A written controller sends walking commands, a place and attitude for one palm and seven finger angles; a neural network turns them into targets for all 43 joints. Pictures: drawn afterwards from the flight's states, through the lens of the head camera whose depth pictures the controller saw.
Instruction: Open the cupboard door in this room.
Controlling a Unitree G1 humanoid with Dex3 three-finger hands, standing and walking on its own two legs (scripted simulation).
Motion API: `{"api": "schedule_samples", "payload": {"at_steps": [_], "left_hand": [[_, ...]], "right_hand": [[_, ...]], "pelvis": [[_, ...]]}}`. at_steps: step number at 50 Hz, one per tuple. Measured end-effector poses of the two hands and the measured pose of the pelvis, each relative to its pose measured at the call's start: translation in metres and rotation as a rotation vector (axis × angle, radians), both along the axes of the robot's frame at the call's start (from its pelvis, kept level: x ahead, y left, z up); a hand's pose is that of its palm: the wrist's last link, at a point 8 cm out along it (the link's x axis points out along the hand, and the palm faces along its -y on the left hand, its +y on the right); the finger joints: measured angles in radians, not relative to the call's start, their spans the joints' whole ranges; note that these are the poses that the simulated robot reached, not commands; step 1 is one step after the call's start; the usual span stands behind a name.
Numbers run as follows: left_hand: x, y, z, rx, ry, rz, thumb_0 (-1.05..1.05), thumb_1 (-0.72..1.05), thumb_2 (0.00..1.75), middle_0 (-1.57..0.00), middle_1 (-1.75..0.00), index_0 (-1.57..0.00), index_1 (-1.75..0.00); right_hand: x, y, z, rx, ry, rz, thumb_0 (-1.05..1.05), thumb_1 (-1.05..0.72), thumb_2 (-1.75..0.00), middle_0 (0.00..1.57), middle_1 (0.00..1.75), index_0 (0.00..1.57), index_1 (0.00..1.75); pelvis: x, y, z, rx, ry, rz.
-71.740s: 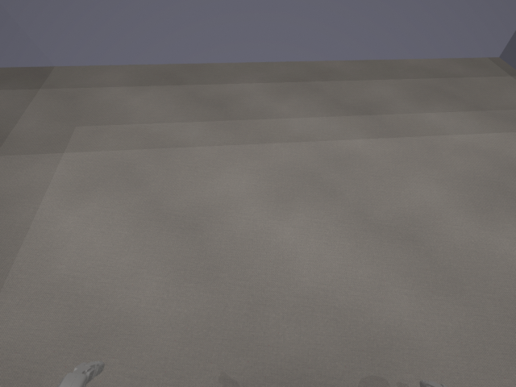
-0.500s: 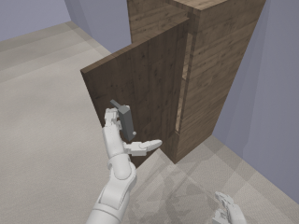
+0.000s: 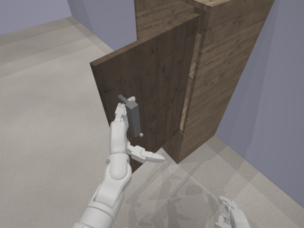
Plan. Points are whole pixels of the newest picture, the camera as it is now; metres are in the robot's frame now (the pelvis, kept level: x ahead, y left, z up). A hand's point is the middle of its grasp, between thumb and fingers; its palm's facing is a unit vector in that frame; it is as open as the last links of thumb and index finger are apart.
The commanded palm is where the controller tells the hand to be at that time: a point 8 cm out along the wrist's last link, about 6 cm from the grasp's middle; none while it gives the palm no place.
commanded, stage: slide the hand sideways off the handle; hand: left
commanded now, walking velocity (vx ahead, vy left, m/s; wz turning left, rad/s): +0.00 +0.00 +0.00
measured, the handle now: (128, 115) +0.39 +0.09 +0.09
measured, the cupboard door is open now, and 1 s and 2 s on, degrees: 97 98 98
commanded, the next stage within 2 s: draw the hand back to the body in 1.08 s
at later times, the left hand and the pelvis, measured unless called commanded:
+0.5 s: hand (131, 150) +0.29 +0.07 +0.08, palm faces -0.03 -1.00 +0.00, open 16.3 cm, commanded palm +0.26 +0.13 +0.08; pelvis +0.02 +0.00 +0.00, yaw -2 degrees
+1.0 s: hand (112, 169) +0.24 +0.11 +0.08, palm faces +0.02 -1.00 -0.04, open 16.3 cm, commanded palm +0.20 +0.17 +0.08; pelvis +0.04 -0.01 -0.01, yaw +0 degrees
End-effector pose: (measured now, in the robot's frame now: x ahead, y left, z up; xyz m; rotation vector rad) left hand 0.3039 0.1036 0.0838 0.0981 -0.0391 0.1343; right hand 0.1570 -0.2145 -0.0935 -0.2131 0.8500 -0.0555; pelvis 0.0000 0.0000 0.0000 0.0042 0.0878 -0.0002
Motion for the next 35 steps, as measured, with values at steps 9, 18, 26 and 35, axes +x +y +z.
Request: {"api": "schedule_samples", "payload": {"at_steps": [9,18,26,35], "left_hand": [[-0.004,0.005,0.0,-0.131,0.037,-0.233,-0.02,-0.5,0.3,-0.18,-0.33,-0.14,-0.35],[-0.022,0.003,-0.002,-0.095,0.012,-0.196,-0.01,-0.5,0.3,-0.13,-0.3,-0.15,-0.31],[-0.037,0.025,-0.004,-0.096,0.031,-0.167,-0.01,-0.5,0.3,-0.15,-0.3,-0.16,-0.31],[-0.047,0.032,-0.008,-0.087,0.062,-0.158,-0.01,-0.5,0.3,-0.17,-0.31,-0.16,-0.31]], "right_hand": [[-0.009,0.001,0.004,0.021,-0.057,-0.036,0.01,-0.91,-0.9,0.2,0.3,0.2,0.3],[-0.001,0.006,0.015,0.051,-0.101,-0.011,0.01,-0.91,-0.9,0.2,0.3,0.2,0.3],[0.02,0.002,0.02,0.037,-0.128,-0.002,0.01,-0.91,-0.9,0.2,0.3,0.2,0.3],[0.042,-0.003,0.021,0.034,-0.166,0.012,0.01,-0.91,-0.9,0.2,0.3,0.2,0.3]], "pelvis": [[-0.001,0.009,0.003,-0.005,-0.022,-0.006],[0.008,0.007,0.003,0.005,-0.016,-0.031],[0.017,0.002,0.003,0.0,-0.014,-0.025],[0.027,-0.002,0.0,0.001,0.011,-0.014]]}}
